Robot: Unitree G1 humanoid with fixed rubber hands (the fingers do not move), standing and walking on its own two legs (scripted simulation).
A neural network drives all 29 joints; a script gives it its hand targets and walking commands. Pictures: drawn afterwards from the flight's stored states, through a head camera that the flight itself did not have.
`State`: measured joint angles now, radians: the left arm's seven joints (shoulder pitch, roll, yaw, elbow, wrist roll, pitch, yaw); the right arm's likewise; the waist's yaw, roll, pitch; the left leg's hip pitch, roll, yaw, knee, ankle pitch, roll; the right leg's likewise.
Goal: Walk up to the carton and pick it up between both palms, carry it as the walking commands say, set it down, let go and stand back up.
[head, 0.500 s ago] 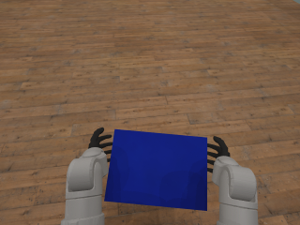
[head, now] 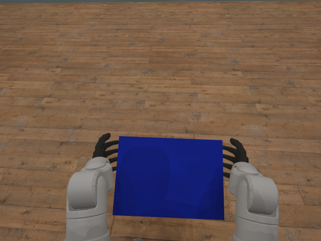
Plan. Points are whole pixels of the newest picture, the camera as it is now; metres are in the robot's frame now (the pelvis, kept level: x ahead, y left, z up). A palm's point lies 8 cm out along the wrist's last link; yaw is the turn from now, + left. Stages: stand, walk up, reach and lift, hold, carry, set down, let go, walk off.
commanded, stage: carry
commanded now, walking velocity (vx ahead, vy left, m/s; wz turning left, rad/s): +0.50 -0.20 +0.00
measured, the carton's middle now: (167, 173) +0.32 +0.02 -0.03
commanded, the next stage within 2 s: none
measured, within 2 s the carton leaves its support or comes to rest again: neither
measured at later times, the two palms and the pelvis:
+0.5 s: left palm (180, 78) +0.60 -0.02 +0.08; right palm (282, 84) +0.58 -0.33 +0.08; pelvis +0.30 -0.15 -0.01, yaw -1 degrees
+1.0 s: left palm (204, 39) +0.90 -0.12 +0.06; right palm (283, 43) +0.86 -0.43 +0.07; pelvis +0.60 -0.23 +0.00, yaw -4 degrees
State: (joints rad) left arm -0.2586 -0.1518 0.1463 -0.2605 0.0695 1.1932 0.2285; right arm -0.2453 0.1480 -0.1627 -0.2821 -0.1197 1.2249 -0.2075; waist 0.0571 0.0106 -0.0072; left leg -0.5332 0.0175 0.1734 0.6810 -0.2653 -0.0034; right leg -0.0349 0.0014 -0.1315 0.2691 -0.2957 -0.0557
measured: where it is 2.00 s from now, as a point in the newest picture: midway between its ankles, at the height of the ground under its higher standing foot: (228, 114)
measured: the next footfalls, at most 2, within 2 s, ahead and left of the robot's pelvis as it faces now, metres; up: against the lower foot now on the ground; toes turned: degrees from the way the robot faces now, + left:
left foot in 0.08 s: +0.24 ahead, +0.07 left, +0.00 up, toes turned +8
right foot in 0.42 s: +0.37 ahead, -0.28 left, +0.00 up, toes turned -9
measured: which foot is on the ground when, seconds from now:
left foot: up 0.00-0.06, down 0.08-0.46, up 0.48-0.76, down 0.78-1.00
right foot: down 0.00-0.12, up 0.14-0.40, down 0.42-0.78, up 0.80-1.00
